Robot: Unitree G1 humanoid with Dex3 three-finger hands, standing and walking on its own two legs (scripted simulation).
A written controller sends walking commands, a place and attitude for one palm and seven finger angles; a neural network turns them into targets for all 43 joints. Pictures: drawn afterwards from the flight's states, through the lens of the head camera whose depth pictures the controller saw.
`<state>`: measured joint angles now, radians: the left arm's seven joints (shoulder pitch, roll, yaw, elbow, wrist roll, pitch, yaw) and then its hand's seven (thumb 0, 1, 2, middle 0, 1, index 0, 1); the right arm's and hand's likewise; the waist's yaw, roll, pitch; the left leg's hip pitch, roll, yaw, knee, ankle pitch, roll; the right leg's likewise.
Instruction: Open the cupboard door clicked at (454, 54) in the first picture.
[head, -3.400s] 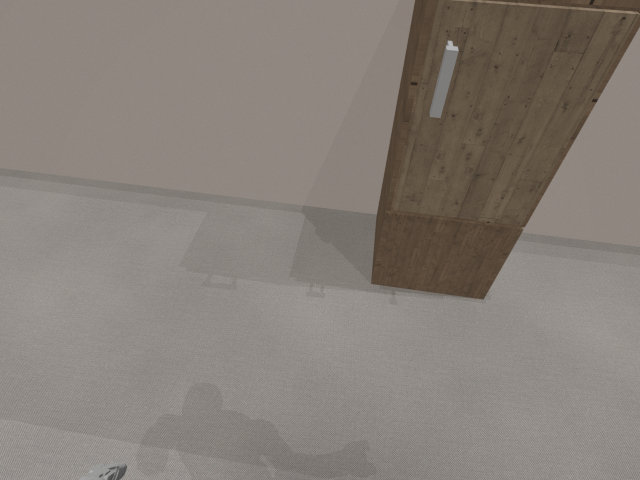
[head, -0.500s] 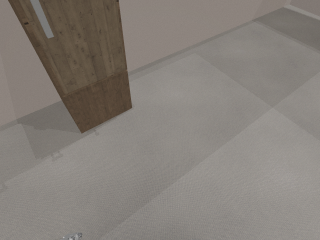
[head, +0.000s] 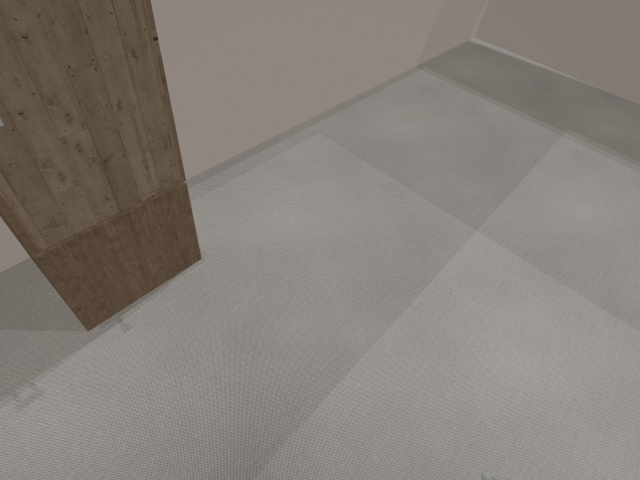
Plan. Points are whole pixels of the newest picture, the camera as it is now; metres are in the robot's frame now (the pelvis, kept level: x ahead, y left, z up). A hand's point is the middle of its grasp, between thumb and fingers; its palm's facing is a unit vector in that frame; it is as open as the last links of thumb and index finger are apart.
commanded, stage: walk to a spot facing it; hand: left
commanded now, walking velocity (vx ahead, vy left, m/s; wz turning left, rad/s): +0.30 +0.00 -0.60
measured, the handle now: out of the picture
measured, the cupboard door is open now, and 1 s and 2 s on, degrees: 0 0 0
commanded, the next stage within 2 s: none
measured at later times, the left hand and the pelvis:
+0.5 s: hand (233, 363) +0.32 +0.16 -0.17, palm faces -0.31 -0.94 -0.13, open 7.4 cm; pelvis +0.16 +0.03 +0.00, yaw -18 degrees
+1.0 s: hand (247, 295) +0.44 +0.17 -0.15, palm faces -0.46 -0.85 -0.25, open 7.4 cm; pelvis +0.28 +0.03 +0.01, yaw -34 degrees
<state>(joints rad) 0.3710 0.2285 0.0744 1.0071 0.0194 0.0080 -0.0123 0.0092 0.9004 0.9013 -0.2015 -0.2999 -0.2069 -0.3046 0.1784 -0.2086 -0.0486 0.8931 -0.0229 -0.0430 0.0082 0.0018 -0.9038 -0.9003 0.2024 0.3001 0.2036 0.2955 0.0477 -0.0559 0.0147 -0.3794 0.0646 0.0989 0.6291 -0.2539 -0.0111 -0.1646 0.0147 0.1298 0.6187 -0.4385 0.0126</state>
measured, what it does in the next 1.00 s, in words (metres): walks ahead, turning right: right foot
